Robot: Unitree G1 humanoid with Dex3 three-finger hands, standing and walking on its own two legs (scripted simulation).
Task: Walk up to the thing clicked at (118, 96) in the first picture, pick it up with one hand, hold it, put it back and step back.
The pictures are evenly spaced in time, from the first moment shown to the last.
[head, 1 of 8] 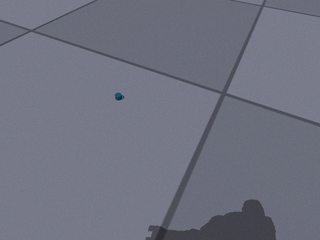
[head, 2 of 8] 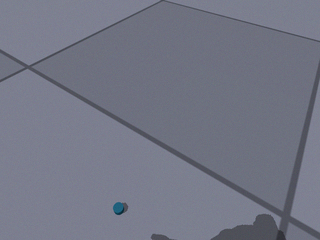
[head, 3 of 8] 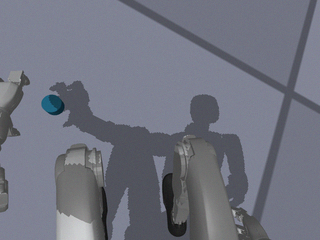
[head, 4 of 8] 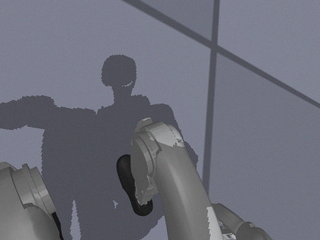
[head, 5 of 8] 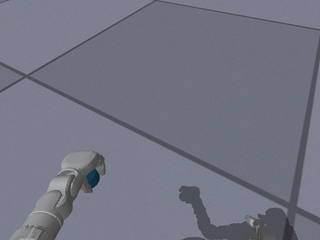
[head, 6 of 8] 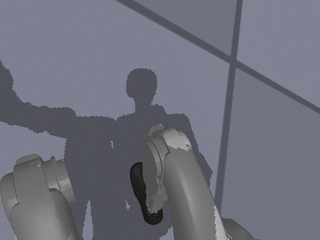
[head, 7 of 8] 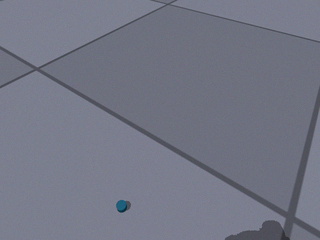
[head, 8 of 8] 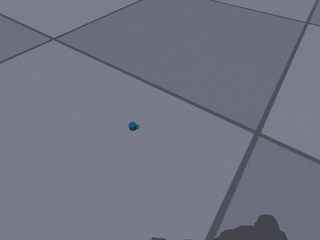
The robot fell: no
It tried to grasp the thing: yes
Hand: left
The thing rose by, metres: 0.69
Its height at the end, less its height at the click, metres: +0.00
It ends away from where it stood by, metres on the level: 0.01
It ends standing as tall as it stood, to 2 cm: yes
